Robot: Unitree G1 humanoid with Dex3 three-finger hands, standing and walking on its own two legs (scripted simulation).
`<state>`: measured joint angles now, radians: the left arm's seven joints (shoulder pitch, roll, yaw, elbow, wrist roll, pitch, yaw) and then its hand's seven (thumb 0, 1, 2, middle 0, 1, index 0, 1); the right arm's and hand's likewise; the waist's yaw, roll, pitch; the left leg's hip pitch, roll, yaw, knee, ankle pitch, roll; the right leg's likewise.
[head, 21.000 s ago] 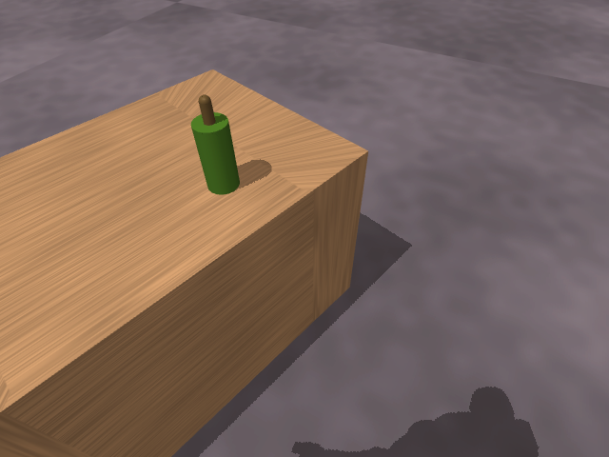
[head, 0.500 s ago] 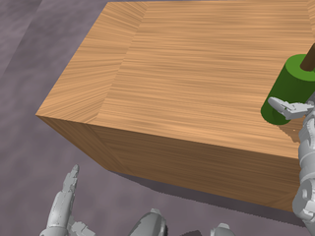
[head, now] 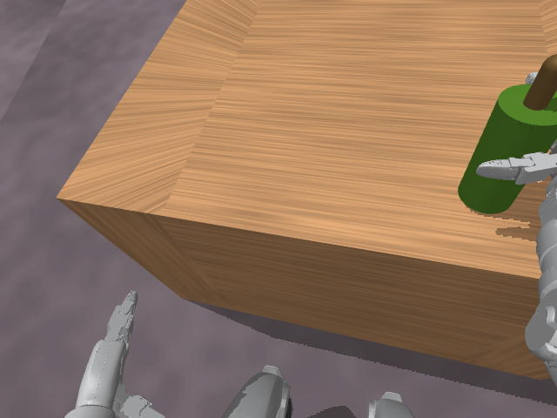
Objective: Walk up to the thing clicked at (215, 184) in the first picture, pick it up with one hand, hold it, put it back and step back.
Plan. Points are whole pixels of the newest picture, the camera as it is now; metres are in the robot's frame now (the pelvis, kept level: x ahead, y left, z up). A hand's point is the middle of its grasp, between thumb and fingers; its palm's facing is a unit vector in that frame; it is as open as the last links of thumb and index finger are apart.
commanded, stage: withdraw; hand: right
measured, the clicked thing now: (515, 139) +0.51 -0.21 +0.08
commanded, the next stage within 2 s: rise in 0.42 s
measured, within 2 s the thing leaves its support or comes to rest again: rests again in 0.36 s
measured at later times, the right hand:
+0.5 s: hand out of the picture +0.52 -0.29 +0.14, palm faces +0.30 +0.95 +0.00, open 17.2 cm
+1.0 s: hand out of the picture +0.44 -0.39 +0.12, palm faces +0.48 +0.80 -0.35, open 17.4 cm
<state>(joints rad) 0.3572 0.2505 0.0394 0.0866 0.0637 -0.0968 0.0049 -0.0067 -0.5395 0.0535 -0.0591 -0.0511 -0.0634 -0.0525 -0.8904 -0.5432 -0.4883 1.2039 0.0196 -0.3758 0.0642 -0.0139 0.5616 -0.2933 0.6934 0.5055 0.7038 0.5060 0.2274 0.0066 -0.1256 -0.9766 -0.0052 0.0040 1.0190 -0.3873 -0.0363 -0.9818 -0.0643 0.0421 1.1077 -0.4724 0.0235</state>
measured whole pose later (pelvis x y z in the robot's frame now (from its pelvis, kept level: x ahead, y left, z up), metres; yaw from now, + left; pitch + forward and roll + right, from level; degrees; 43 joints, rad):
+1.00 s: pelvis +0.05 -0.01 +0.05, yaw -1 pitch +13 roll +3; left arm 0.33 0.26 0.02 0.32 -0.04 0.06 -0.03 -0.01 -0.53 0.06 -0.06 -0.05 -0.06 -0.05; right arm -0.55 -0.68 -0.44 0.96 -0.03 -0.02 -0.01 -0.01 0.53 -0.05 0.07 0.05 0.06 0.05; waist 0.06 -0.01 -0.14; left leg -0.60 0.01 0.01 0.71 -0.34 -0.04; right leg -0.62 -0.05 0.03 0.82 -0.43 0.01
